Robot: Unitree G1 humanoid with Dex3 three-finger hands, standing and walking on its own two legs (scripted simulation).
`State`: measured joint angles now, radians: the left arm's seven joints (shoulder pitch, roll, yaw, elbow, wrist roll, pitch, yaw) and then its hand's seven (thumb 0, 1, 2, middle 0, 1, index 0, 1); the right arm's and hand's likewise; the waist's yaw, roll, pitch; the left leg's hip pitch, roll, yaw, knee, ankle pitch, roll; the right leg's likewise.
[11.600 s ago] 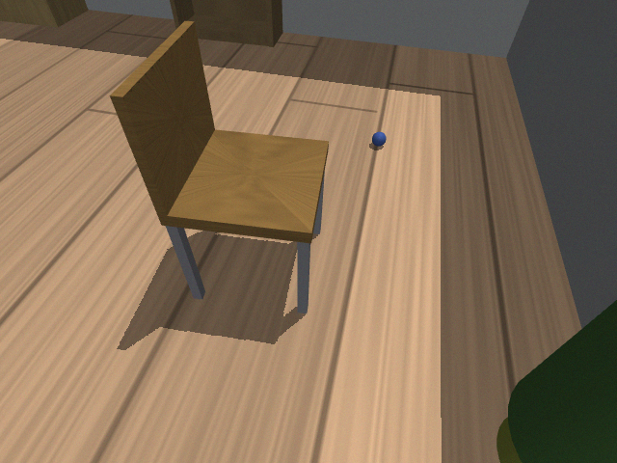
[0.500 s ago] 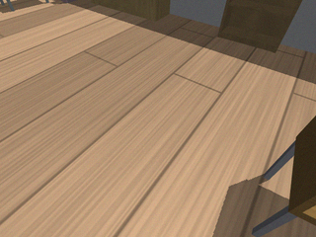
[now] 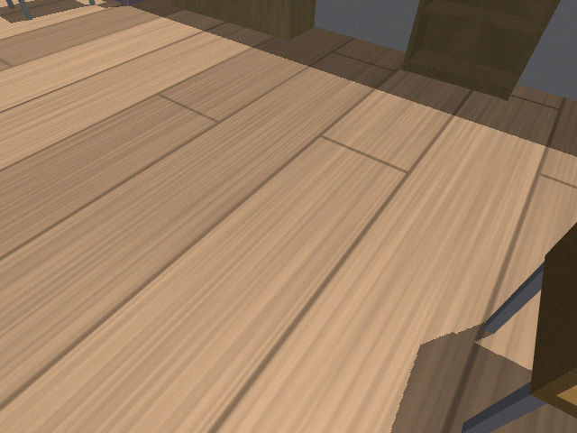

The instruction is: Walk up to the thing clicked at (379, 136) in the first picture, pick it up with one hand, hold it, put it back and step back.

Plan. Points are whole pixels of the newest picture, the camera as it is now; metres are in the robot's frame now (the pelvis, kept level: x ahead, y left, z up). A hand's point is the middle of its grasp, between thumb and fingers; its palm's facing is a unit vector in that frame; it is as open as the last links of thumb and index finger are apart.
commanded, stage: stand
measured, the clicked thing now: out of the picture +0.91 -1.75 -0.74
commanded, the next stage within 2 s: walk up in 0.94 s
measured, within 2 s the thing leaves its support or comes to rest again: neither
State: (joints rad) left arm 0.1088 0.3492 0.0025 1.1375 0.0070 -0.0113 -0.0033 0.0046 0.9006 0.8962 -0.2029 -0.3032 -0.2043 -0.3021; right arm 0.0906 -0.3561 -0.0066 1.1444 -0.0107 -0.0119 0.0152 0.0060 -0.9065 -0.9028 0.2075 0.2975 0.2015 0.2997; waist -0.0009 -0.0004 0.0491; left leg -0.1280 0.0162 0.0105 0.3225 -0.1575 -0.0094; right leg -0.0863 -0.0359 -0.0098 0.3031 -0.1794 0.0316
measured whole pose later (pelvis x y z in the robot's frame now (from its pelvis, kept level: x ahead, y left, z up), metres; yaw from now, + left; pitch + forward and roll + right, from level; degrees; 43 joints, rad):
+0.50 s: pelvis +0.01 +0.00 +0.00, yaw +0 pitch -2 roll +0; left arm 0.12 0.35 0.01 1.13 0.01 -0.01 0.00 0.00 0.90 0.90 -0.20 -0.30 -0.20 -0.30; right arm 0.10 -0.36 -0.01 1.14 -0.01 -0.01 0.01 0.01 -0.91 -0.90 0.21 0.30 0.20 0.30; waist 0.00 0.00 0.05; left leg -0.13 0.01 0.01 0.32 -0.16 -0.01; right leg -0.09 -0.04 -0.01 0.30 -0.19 0.04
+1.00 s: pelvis +0.02 +0.00 +0.00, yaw +0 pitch -2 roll +0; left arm 0.14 0.36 0.03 1.10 0.02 -0.01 -0.02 0.00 0.90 0.90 -0.20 -0.30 -0.20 -0.30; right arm 0.13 -0.36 -0.03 1.10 -0.02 -0.02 0.03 0.01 -0.91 -0.90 0.21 0.30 0.20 0.30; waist 0.00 -0.01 0.04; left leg -0.14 0.01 0.01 0.39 -0.25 0.02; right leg -0.11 -0.04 -0.01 0.41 -0.33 0.00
